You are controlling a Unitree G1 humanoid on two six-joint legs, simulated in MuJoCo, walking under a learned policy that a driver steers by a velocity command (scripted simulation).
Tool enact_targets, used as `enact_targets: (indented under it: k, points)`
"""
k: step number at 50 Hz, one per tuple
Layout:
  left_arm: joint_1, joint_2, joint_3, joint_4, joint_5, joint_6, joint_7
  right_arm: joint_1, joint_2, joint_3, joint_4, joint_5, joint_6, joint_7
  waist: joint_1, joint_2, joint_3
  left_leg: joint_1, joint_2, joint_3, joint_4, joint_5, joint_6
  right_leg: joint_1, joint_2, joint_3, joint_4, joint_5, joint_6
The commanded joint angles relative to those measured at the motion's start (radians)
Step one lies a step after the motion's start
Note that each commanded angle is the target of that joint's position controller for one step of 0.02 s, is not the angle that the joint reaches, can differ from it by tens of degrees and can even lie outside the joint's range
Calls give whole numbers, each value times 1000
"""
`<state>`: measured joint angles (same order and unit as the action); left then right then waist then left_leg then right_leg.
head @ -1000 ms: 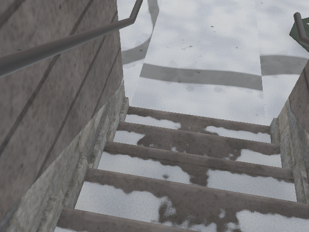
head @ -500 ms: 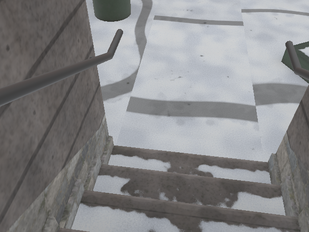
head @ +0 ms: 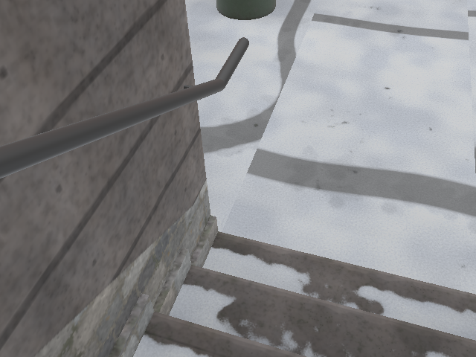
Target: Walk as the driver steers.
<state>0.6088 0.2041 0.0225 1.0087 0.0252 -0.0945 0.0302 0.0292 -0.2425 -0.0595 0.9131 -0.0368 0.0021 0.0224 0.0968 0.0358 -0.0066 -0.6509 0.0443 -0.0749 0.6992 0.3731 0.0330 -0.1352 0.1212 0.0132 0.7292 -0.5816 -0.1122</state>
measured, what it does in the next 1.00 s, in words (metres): goes down: left foot 0.17 m lower, then right foot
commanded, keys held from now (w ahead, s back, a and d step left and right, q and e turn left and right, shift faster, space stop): w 0.14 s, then no key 0.86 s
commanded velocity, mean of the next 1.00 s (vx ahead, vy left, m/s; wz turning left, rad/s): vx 0.19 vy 0.00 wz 0.00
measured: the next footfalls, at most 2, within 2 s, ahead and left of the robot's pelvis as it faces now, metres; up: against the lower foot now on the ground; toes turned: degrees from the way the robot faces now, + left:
left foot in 0.18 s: +0.28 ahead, +0.11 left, -0.17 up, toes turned +4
right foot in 0.60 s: +0.26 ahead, -0.12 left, -0.17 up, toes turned +3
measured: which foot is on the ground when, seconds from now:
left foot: up 0.00-0.16, down 0.18-1.00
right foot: down 0.00-0.18, up 0.20-0.58, down 0.60-1.00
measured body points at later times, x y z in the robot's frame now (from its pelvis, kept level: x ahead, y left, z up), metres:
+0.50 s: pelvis +0.23 +0.03 -0.14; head +0.24 +0.04 +0.30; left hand +0.26 +0.27 -0.30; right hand +0.18 -0.22 -0.28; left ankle +0.24 +0.10 -0.87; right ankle +0.29 -0.12 -0.81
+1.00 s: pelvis +0.24 -0.02 -0.12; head +0.25 -0.03 +0.33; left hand +0.26 +0.21 -0.28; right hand +0.23 -0.25 -0.28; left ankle +0.24 +0.10 -0.87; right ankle +0.22 -0.12 -0.87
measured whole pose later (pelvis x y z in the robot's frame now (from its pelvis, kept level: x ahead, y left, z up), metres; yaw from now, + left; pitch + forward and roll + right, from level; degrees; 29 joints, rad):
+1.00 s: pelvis +0.24 -0.02 -0.12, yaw +1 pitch -2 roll -1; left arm 0.25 0.16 -0.01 1.09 0.00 0.00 0.01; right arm 0.31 -0.18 -0.01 1.08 0.00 0.03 -0.02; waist -0.01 0.04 0.05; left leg -0.15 0.04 0.02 0.39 -0.20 -0.02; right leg -0.07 0.06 0.00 0.31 -0.20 -0.04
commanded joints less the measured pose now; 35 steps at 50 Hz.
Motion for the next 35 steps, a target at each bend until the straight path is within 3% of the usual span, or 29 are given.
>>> enact_targets:
  k: [1,2,4,5,6,7,8,9,10,11,12,13,14,15,16,17,19,20,21,22,24,25,27,29,31,32,33,34,35]
  points:
    - [58,74,4,-22,6,-4,9,-178,-25,9,-104,1,-32,2,42,-68,147,-106,-27,32,-97,29,-1,-28,-207,287,-67,469,-89]
    - [63,80,3,-15,13,2,10,-203,-16,17,-117,5,-44,1,67,-62,151,-97,-29,48,-153,31,-1,-7,-193,278,-27,493,-88]
    - [41,73,5,-9,4,16,2,-211,9,39,-134,12,-58,7,98,-69,140,97,-43,98,-271,51,-3,-85,-137,204,30,541,-48]
    - [34,58,3,4,0,26,6,-145,0,39,-126,24,-52,-1,84,-101,168,186,-25,96,-293,22,2,-124,-146,198,51,600,-36]
    - [49,49,-3,22,10,39,19,-88,-23,34,-104,21,-53,-8,73,-97,171,219,1,82,-340,11,13,-90,-150,205,122,641,-32]
    - [56,47,-6,35,28,51,24,33,-45,19,-66,15,-54,-21,42,-62,145,288,1,83,-414,-10,25,-40,-143,206,257,712,-37]
    - [44,72,-3,34,36,54,31,216,-80,0,-2,10,-65,-33,-34,-8,102,432,-11,128,-478,64,28,-51,-126,183,446,791,-24]
    - [14,142,18,22,25,56,24,400,-114,-17,55,3,-59,-35,-134,30,7,676,44,100,-533,126,27,-148,-100,139,712,677,-9]
    - [93,96,30,39,-33,60,15,521,-167,-15,86,-28,-62,-21,-141,175,-109,1124,250,-55,-196,849,133,-555,60,30,1181,-333,45]
    - [174,105,24,20,-82,49,31,594,-179,-22,95,2,-54,0,-151,125,-343,1433,429,-230,59,987,268,-781,26,118,1344,-433,61]
    - [118,141,24,23,-54,47,31,543,-118,-6,50,34,-48,-5,-166,63,-314,1327,419,-221,-35,699,293,-850,-49,158,1176,-288,53]
    - [-12,127,21,-16,-10,64,23,439,-121,-18,44,33,-47,-26,-143,89,-222,1157,427,-269,-154,236,387,-931,-98,128,1133,-172,57]
    - [-97,123,20,-30,17,63,13,329,-60,5,13,32,-44,-51,-108,-40,-133,863,366,-259,-259,-73,359,-818,-131,117,928,0,86]
    - [-168,144,30,-32,61,70,7,287,-53,13,12,37,-59,-65,-92,-91,-56,628,352,-250,-291,21,338,-658,-127,146,780,156,97]
    - [-151,107,28,-9,58,95,7,320,-79,14,38,33,-67,-66,-49,-101,8,395,287,-161,-321,180,321,-487,-126,120,616,251,111]
    - [-162,53,18,-9,47,111,4,326,-68,19,60,44,-77,-67,-28,-80,26,301,228,-84,-322,217,279,-394,-138,94,448,323,135]
    - [-94,-16,-6,29,36,131,2,326,-44,39,76,41,-84,-68,0,15,-81,259,185,-1,-260,442,224,-209,-128,49,330,403,131]
    - [-40,-19,-6,60,13,132,-7,304,-54,37,56,39,-80,-57,22,55,-127,225,156,40,-237,402,200,-136,-105,11,347,498,121]
    - [-50,3,-2,70,9,134,-9,276,-51,40,47,41,-77,-52,26,85,-135,205,170,12,-220,326,187,-108,-110,23,390,561,103]
    - [-111,41,10,49,6,136,-7,333,-71,28,66,42,-70,-46,-4,73,-100,262,144,-8,-215,145,194,-233,-110,35,370,630,85]
    - [-216,61,17,30,28,137,-5,384,-55,31,84,36,-53,-49,-45,61,-24,310,173,-99,-191,-17,220,-349,-126,77,356,589,68]
    - [-245,65,21,27,29,134,-2,410,-51,32,91,34,-52,-55,-61,56,-5,322,187,-122,-175,-48,235,-374,-120,85,346,543,71]
    - [-266,47,9,33,38,130,1,370,-22,48,71,23,-54,-72,-57,63,13,220,241,-131,-173,101,251,-247,-113,56,349,314,86]
    - [-234,42,3,53,26,114,2,322,-64,47,61,21,-62,-77,-42,115,20,173,227,-107,-171,140,228,-126,-114,37,263,242,92]
    - [-142,28,-8,99,14,96,-8,332,-40,58,78,19,-45,-71,-16,119,10,165,136,-1,-73,83,147,42,-153,29,-51,396,95]
    - [-158,77,-3,114,2,85,-12,422,-38,47,98,17,-22,-68,-71,-24,54,197,41,76,11,-71,78,38,-196,83,-189,824,88]
    - [-187,102,-2,107,-5,71,-13,487,-27,40,118,27,4,-72,-110,-107,74,227,8,91,76,-384,28,10,-272,193,-256,1039,44]
    - [-248,65,-21,78,-17,58,-17,512,-13,38,141,40,23,-81,-134,-94,88,259,-10,77,67,-665,4,-42,-342,242,-303,1230,10]
    - [-312,112,-18,68,-7,47,-21,554,3,39,140,43,41,-79,-181,-224,92,397,3,81,-51,-770,-10,-178,-375,279,-340,1102,-31]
